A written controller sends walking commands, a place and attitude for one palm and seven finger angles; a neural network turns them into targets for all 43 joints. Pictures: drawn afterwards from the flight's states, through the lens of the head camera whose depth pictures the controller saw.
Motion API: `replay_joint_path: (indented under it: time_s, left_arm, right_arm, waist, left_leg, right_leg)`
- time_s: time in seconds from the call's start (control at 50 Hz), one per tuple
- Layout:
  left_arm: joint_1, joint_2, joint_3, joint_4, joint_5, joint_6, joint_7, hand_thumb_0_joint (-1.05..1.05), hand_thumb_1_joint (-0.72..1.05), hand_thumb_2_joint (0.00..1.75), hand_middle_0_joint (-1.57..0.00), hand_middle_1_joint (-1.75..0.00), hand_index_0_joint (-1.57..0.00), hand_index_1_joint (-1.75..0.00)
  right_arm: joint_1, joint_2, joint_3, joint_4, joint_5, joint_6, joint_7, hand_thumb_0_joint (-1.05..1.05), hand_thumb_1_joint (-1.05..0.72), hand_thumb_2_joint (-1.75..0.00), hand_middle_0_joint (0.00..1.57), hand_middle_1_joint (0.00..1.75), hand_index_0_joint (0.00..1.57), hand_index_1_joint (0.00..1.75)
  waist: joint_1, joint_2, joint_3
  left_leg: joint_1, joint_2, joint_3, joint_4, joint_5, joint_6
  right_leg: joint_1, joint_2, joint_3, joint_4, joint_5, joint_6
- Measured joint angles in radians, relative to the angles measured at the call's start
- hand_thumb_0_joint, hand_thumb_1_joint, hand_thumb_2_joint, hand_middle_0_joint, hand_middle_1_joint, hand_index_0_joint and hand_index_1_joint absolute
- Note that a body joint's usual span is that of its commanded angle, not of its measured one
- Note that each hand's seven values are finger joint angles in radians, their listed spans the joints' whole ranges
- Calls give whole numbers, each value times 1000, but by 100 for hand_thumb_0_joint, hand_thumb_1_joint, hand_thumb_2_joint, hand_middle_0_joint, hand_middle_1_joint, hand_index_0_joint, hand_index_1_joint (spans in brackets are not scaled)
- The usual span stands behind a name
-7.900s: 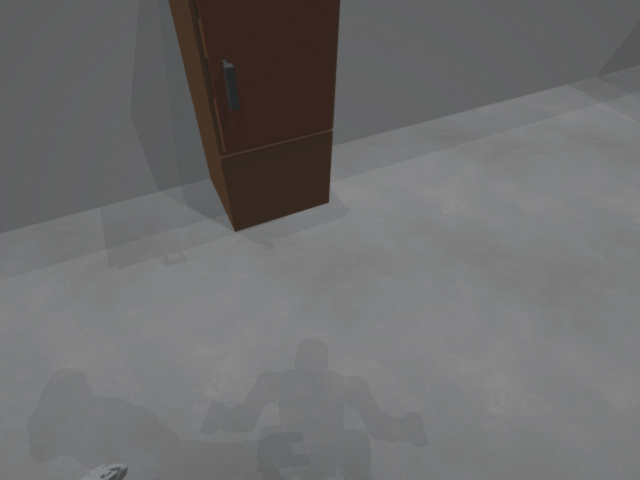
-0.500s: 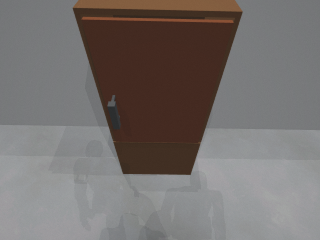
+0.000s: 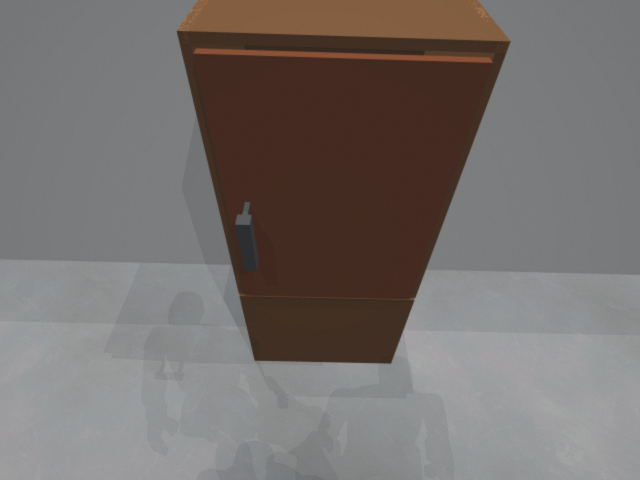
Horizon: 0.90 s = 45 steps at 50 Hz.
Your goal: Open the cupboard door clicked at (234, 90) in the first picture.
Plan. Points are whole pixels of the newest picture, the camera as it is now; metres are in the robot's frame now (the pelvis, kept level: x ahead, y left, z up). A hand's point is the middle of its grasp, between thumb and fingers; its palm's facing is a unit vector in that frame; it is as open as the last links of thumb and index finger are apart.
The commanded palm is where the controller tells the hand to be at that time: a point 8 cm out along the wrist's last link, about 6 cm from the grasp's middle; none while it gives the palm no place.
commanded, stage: raise the hand with hooked fingers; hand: left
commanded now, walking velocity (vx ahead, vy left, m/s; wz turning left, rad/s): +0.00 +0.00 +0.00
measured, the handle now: (249, 236) +0.56 +0.17 -0.09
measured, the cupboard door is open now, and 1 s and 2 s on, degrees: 0 0 0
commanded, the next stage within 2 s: none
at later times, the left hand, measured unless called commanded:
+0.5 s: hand out of the picture +0.14 +0.19 -0.09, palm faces +0.12 -0.99 -0.02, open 8.9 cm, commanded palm +0.14 +0.25 -0.07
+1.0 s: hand (163, 431) +0.20 +0.22 -0.08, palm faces +0.04 -1.00 -0.06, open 11.9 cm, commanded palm +0.17 +0.27 -0.07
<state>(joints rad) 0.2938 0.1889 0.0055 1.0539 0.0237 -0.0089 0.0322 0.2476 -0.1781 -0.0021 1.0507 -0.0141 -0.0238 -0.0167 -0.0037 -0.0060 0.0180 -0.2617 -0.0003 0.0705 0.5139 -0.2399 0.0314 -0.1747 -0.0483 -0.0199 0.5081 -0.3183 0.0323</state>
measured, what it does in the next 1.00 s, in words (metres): lowers itself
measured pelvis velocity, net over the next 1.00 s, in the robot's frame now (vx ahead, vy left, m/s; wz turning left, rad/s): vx -0.04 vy -0.02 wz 0.00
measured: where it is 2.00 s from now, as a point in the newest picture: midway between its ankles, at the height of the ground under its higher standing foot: outside the picture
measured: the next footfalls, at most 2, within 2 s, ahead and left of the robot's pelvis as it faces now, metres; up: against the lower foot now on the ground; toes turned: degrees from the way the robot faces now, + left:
none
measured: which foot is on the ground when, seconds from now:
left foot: down 0.00-1.00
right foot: down 0.00-1.00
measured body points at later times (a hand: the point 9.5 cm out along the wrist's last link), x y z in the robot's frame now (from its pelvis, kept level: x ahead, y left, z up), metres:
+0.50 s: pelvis -0.04 -0.04 -0.12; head +0.02 -0.02 +0.33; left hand +0.13 +0.25 -0.09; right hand +0.20 -0.28 -0.15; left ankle +0.02 +0.10 -0.74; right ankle -0.03 -0.14 -0.74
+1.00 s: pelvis -0.04 -0.02 -0.11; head +0.04 -0.01 +0.33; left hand +0.19 +0.28 -0.07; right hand +0.11 -0.28 -0.20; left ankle +0.02 +0.10 -0.74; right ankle -0.03 -0.14 -0.74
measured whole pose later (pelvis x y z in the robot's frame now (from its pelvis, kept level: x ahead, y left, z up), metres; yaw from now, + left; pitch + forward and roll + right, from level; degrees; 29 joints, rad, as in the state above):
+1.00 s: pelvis -0.04 -0.02 -0.11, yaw +0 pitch +18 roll -3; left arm 0.24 0.30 0.34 0.23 -0.35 -0.46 -0.42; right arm 0.25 -0.25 -0.03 0.61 0.03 -0.23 -0.07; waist -0.01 0.03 -0.16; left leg -1.11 0.07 -0.01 1.27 -0.48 0.00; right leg -0.99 0.00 -0.07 1.26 -0.59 -0.01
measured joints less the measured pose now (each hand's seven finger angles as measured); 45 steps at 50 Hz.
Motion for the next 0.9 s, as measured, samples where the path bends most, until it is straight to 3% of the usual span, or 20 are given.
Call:
replay_joint_path:
  time_s: [0.06,0.08,0.1,0.14,0.18,0.24,0.32,0.36,0.42,0.48,0.58,0.68,0.76,0.9]
  left_arm:
    - [-1,2,-5,2,2,-3,5,1,90,89,-20,-30,-20,-30]
    - [47,-1,16,-157,-37,62,5,1,90,89,-20,-30,-20,-30]
    - [105,0,34,-355,-64,82,14,1,90,89,-20,-30,-20,-30]
    - [185,5,39,-662,-110,32,52,2,89,89,-20,-31,-20,-31]
    - [172,-9,57,-819,-145,-49,53,2,87,88,-20,-32,-20,-32]
    - [83,-23,117,-856,-180,-254,-26,1,83,86,-20,-34,-20,-34]
    - [6,3,184,-807,-234,-539,-247,1,76,83,-20,-39,-20,-39]
    - [-1,24,211,-788,-265,-596,-359,1,72,82,-21,-42,-21,-42]
    - [29,42,247,-792,-325,-555,-446,1,65,79,-22,-46,-22,-46]
    - [79,46,283,-842,-356,-502,-446,1,58,76,-22,-50,-22,-50]
    - [90,69,306,-944,-362,-507,-438,2,46,71,-23,-58,-23,-58]
    - [-9,111,318,-912,-385,-446,-501,1,35,66,-24,-65,-24,-65]
    - [-41,128,339,-873,-397,-377,-508,1,25,62,-24,-71,-24,-71]
    - [-34,107,352,-849,-391,-421,-454,1,9,55,-26,-82,-26,-81]
  right_arm:
    - [-14,-7,2,-6,3,3,2,1,-92,-90,20,30,20,30]
    - [-2,-8,3,-47,16,-6,0,1,-92,-90,20,30,20,30]
    - [21,-7,7,-91,27,-47,-14,1,-92,-90,20,30,20,30]
    - [50,-6,3,-158,47,-140,-34,1,-91,-90,20,30,20,30]
    - [47,-18,-8,-223,47,-196,-42,1,-91,-90,20,30,20,30]
    - [-3,-35,-25,-304,29,-224,-28,1,-91,-90,20,30,20,30]
    - [-82,-46,-54,-407,17,-239,11,1,-91,-90,20,30,20,30]
    - [-110,-61,-65,-460,23,-237,20,1,-91,-90,20,30,20,30]
    - [-129,-77,-72,-521,38,-223,5,1,-91,-90,20,30,20,30]
    - [-124,-80,-69,-541,42,-219,-22,1,-91,-90,20,30,20,30]
    - [-100,-62,-38,-488,33,-231,-56,1,-91,-90,20,30,20,30]
    - [-81,-33,-7,-428,39,-225,-63,1,-91,-90,20,30,20,30]
    - [-49,-18,-5,-420,42,-213,-57,2,-91,-90,20,30,20,30]
    - [0,-45,-29,-425,42,-207,-47,2,-91,-90,20,30,20,30]
  waist:
    - [4,3,5]
    - [0,1,9]
    - [8,-9,9]
    - [10,-28,-12]
    - [-9,-14,-32]
    - [-25,4,-91]
    - [-12,-18,-158]
    - [-2,-24,-167]
    - [15,-28,-170]
    - [34,-20,-166]
    - [52,3,-162]
    - [36,27,-161]
    - [10,40,-165]
    - [-7,41,-182]
  left_leg:
    - [-5,8,-3,6,0,-2]
    - [-16,9,-7,17,-4,-3]
    - [-20,5,-6,18,-3,-5]
    - [-39,-11,-5,25,-2,-8]
    - [-94,-16,-26,75,-12,-8]
    - [-254,-1,-40,205,-48,-16]
    - [-516,35,-40,445,-130,-32]
    - [-620,49,-51,556,-155,-43]
    - [-725,60,-70,684,-218,-55]
    - [-783,69,-99,758,-248,-64]
    - [-837,75,-145,809,-265,-69]
    - [-863,78,-151,810,-258,-71]
    - [-853,81,-128,782,-248,-65]
    - [-842,74,-90,750,-240,-43]
  right_leg:
    - [3,7,-3,-10,6,-1]
    - [-3,9,-7,-5,6,-2]
    - [-18,5,-6,17,0,-12]
    - [-58,-13,-10,77,-29,-31]
    - [-96,-19,-28,115,-53,-20]
    - [-247,-8,-38,234,-85,-18]
    - [-516,17,-28,482,-169,-38]
    - [-618,29,-32,597,-213,-46]
    - [-715,38,-44,718,-265,-62]
    - [-757,49,-70,776,-295,-74]
    - [-785,61,-111,801,-310,-86]
    - [-809,66,-116,795,-299,-84]
    - [-810,66,-94,772,-284,-74]
    - [-812,55,-58,747,-268,-53]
